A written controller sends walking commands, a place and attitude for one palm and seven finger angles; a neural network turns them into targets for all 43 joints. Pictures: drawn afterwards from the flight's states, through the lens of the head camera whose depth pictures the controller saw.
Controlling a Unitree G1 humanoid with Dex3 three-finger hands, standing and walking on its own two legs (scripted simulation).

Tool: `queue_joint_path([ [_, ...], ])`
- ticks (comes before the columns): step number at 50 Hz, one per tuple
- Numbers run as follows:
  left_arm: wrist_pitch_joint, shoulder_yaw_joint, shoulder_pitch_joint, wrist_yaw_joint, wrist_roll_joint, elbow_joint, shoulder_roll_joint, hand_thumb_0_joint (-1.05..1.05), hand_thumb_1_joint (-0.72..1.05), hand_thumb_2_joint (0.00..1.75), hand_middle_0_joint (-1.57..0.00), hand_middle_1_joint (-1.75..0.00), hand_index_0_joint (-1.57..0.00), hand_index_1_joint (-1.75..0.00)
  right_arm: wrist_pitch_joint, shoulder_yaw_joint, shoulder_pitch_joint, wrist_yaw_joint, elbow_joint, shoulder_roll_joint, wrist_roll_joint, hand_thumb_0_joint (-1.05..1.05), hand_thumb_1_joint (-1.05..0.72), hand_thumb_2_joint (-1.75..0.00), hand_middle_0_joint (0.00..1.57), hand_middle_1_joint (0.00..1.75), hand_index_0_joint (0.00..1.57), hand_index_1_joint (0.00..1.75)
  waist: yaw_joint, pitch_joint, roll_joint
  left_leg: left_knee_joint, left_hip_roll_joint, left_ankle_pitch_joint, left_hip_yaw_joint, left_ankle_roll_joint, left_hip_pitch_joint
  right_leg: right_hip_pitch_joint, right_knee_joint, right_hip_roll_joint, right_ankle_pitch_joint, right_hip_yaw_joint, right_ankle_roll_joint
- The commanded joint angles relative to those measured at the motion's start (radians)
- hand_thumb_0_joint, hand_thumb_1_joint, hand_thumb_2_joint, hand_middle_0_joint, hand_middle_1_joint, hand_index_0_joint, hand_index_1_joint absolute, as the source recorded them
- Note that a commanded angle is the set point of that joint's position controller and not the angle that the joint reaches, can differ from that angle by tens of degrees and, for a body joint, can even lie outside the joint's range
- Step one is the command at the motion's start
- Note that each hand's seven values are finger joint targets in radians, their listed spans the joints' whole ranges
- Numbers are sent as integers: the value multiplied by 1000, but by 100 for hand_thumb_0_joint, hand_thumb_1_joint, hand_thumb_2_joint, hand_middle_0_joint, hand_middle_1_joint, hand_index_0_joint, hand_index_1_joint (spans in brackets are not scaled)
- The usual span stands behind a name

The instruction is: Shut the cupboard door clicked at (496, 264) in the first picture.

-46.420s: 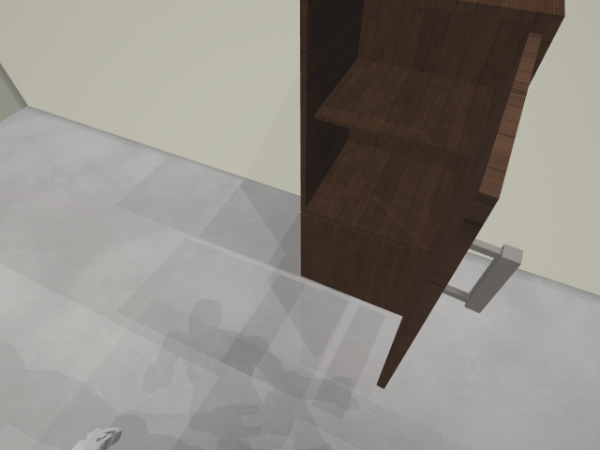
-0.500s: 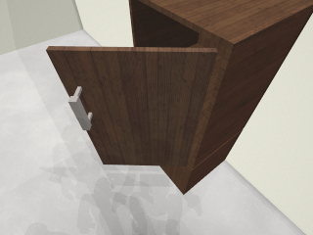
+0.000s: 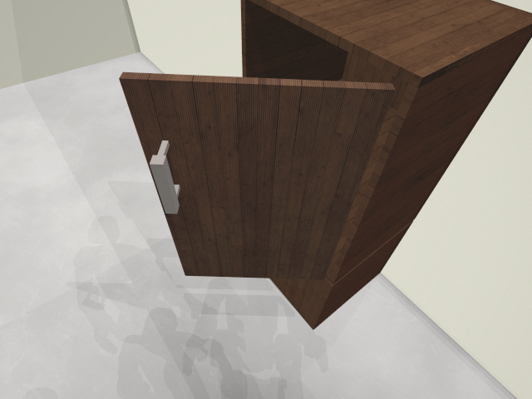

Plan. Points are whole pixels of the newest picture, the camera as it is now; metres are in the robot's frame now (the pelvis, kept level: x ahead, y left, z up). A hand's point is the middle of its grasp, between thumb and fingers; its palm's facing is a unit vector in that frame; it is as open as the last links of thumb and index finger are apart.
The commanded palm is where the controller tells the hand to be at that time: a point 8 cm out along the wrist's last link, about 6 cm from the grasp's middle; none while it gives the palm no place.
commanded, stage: come to a stop and stand still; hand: left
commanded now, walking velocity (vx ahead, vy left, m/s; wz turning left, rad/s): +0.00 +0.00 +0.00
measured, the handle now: (168, 178) +0.44 +0.21 +0.07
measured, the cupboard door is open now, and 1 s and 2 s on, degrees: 51 51 51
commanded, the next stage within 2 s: look again from close up in 0.68 s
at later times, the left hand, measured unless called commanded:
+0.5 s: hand out of the picture -0.03 +0.21 -0.18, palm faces +0.01 -0.98 -0.18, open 7.4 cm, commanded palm none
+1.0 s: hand out of the picture -0.05 +0.21 -0.18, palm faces +0.03 -0.99 -0.16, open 7.4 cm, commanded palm none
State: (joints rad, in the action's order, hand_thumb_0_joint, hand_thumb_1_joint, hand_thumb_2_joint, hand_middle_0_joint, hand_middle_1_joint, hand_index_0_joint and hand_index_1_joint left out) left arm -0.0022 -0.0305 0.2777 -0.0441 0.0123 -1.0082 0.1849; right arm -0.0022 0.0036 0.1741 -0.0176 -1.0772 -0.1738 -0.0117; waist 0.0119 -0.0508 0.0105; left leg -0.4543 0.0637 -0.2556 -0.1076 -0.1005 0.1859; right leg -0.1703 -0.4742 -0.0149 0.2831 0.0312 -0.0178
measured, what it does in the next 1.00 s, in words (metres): shifts its weight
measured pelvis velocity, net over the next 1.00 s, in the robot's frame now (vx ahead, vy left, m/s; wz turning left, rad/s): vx -0.01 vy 0.06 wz -0.01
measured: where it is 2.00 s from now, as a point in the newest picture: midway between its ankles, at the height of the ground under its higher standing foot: outside the picture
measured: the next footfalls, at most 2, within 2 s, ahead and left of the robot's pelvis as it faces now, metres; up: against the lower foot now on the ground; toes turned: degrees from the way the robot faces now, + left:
none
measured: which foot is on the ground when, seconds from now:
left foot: down 0.00-1.00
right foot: down 0.00-1.00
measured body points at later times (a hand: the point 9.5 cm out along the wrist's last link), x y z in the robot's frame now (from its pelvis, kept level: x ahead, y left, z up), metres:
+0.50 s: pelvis -0.01 +0.05 +0.00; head +0.01 +0.06 +0.45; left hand -0.03 +0.26 -0.17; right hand -0.01 -0.17 -0.16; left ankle +0.00 +0.05 -0.74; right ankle -0.02 -0.11 -0.74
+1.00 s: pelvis -0.01 +0.06 +0.00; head +0.00 +0.07 +0.45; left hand -0.05 +0.26 -0.17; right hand -0.03 -0.16 -0.16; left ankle +0.00 +0.05 -0.74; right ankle -0.02 -0.11 -0.74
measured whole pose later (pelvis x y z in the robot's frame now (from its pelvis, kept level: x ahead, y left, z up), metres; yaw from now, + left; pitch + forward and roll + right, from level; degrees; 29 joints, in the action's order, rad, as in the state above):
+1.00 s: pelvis -0.01 +0.06 +0.00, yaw -1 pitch -1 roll +0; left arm -0.01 0.00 0.34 -0.06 0.02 -1.12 0.11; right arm 0.01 -0.02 0.27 -0.04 -1.16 -0.11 0.00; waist 0.01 -0.06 0.02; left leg -0.30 0.15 -0.17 -0.14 -0.14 0.13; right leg -0.19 -0.46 0.07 0.25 -0.02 0.02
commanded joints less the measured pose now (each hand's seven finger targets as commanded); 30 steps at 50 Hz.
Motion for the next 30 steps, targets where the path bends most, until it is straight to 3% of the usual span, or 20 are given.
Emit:
queue_joint_path([
  [1, 12, 28, 58, -11, -1, 30, 98, 0, 90, 90, -20, -30, -20, -30, 27, -22, 24, -8, 36, -118, -1, 0, -90, -90, 20, 30, 20, 30, -2, 9, -17, 121, -175, 137, 206, 27, -28, -66, 68, 115, -121, -112, -22],
  [10, 1, 26, 85, -14, -1, -12, 70, 0, 90, 90, -20, -30, -20, -30, 30, -23, 85, -18, -4, -110, 4, 0, -90, -90, 20, 30, 20, 30, -4, -1, -34, 187, -209, 166, 255, 32, -53, -76, 40, 102, -63, -75, -8],
  [17, -7, 30, 107, -15, 0, -39, 52, 0, 90, 90, -20, -30, -20, -30, 25, -31, 117, -22, -21, -99, 5, 0, -90, -90, 20, 30, 20, 30, -7, -32, -32, 239, -216, 65, 275, 91, -43, -96, 31, 103, -41, -71, -4],
  [23, -7, 35, 124, -19, 0, -55, 38, 0, 90, 90, -20, -30, -20, -30, 27, -36, 145, -27, -36, -85, 6, 0, -90, -90, 20, 30, 20, 30, -9, -7, -40, 233, -219, 179, 269, 131, -93, -105, 12, 102, -46, -68, -1],
  [26, -8, 36, 135, -20, 0, -63, 31, 0, 90, 90, -20, -30, -20, -30, 25, -37, 144, -28, -40, -77, 7, 0, -90, -90, 20, 30, 20, 30, -6, -24, -24, 234, -218, 181, 263, 125, -88, -109, 17, 103, -44, -70, 1],
  [28, -12, 38, 139, -22, -1, -67, 30, 0, 90, 90, -20, -30, -20, -30, 22, -38, 151, -29, -43, -76, 7, 0, -90, -90, 20, 30, 20, 30, -6, -35, -32, 254, -221, 150, 273, 156, -81, -113, 6, 101, -24, -67, 3],
  [30, -10, 38, 145, -20, 1, -74, 25, 0, 90, 90, -20, -30, -20, -30, 22, -38, 146, -29, -43, -69, 7, 0, -90, -90, 20, 30, 20, 30, -3, -43, -21, 251, -214, 128, 262, 119, -66, -107, 24, 104, -44, -74, 2],
])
